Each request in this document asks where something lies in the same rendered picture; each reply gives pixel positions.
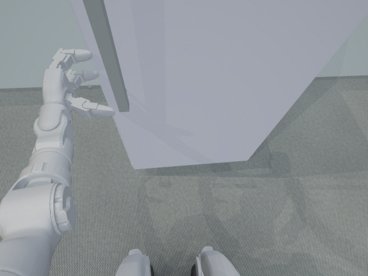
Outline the robot left hand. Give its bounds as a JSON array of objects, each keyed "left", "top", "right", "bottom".
[{"left": 42, "top": 48, "right": 115, "bottom": 118}]

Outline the left robot shin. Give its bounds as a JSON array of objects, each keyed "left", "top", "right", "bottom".
[{"left": 129, "top": 249, "right": 142, "bottom": 255}]

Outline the right robot thigh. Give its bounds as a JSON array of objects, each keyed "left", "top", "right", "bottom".
[{"left": 195, "top": 251, "right": 240, "bottom": 276}]

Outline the handle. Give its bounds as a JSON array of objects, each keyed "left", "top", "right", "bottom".
[{"left": 83, "top": 0, "right": 129, "bottom": 112}]

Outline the left robot upper arm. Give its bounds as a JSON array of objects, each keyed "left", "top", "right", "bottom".
[{"left": 0, "top": 183, "right": 77, "bottom": 276}]

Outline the robot left forearm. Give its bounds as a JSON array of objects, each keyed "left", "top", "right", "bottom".
[{"left": 0, "top": 103, "right": 74, "bottom": 238}]

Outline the fridge door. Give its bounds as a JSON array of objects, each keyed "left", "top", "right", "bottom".
[{"left": 71, "top": 0, "right": 368, "bottom": 170}]

